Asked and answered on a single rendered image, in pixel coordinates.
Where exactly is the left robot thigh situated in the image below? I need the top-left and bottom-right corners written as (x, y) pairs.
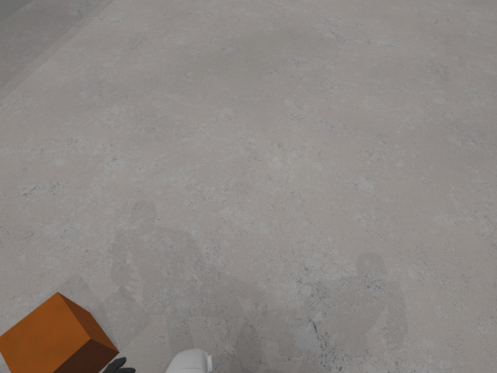
top-left (165, 349), bottom-right (214, 373)

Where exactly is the carton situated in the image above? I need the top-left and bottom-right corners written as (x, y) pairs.
top-left (0, 292), bottom-right (119, 373)

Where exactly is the left robot hand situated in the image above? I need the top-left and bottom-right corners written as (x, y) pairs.
top-left (103, 357), bottom-right (136, 373)

